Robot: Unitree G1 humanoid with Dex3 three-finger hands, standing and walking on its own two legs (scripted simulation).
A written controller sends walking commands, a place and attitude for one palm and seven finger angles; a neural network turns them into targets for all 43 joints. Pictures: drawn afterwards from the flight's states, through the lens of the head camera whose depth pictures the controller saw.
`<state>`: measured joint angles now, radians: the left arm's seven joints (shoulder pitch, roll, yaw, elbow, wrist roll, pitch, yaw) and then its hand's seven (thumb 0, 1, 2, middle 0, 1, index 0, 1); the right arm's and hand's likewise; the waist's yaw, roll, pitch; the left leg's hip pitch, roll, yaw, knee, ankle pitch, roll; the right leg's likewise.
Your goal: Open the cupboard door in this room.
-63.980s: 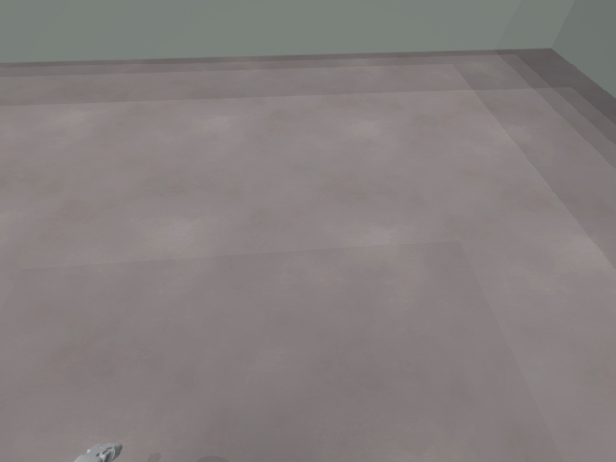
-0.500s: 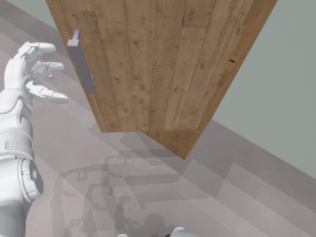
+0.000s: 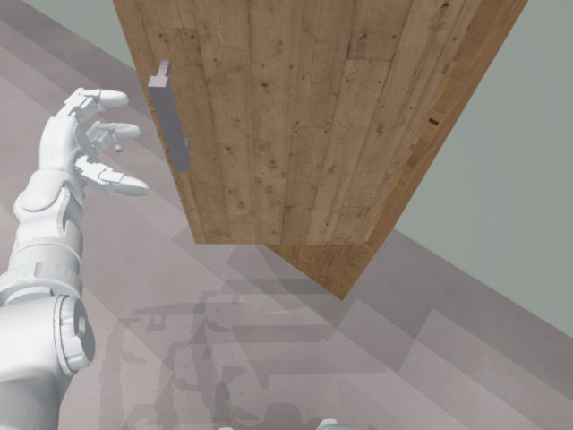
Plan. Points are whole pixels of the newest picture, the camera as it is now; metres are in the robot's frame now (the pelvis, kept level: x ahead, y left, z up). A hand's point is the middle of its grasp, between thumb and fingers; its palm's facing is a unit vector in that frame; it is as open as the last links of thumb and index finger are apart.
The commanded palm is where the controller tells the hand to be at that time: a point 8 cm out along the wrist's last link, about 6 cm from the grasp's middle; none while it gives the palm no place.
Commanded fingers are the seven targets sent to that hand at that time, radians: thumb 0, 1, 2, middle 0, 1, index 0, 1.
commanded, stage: move the hooked fingers beside the handle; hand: left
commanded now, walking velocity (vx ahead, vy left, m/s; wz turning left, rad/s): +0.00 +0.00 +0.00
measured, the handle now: (174, 119) +0.53 +0.15 +0.11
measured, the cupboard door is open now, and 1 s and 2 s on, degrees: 39 39 39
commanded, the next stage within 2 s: slide the fingers in behind the handle in 0.16 s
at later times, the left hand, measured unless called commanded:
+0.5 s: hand (126, 144) +0.47 +0.21 +0.12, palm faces -0.03 -1.00 +0.01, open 14.0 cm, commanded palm +0.44 +0.25 +0.11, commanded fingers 0.00 -0.50 0.30 -0.30 -1.20 -0.30 -1.20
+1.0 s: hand (157, 147) +0.47 +0.16 +0.11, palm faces -0.02 -1.00 +0.00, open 14.0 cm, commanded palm +0.45 +0.21 +0.11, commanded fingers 0.00 -0.50 0.30 -0.30 -1.20 -0.30 -1.20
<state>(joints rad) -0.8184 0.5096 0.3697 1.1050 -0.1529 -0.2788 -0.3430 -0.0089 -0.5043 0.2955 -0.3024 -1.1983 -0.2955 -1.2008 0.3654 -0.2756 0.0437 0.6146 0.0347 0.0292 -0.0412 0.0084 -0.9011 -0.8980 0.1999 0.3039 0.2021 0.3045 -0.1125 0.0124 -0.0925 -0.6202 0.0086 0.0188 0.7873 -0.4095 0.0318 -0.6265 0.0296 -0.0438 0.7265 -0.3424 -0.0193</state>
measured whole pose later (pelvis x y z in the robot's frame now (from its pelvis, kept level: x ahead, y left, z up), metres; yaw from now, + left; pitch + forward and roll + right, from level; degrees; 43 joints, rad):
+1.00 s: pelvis -0.01 +0.00 +0.00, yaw +0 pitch +14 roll -1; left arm -0.86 0.41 0.31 1.10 -0.13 -0.30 -0.23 -0.01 -0.50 0.30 -0.30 -1.20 -0.30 -1.20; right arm 0.38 -0.27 0.04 0.63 0.03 0.01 -0.02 0.01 -0.90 -0.90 0.20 0.30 0.20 0.30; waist -0.12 0.02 -0.09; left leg -0.64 0.01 0.02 0.80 -0.41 0.03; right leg -0.65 0.03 -0.04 0.76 -0.35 -0.02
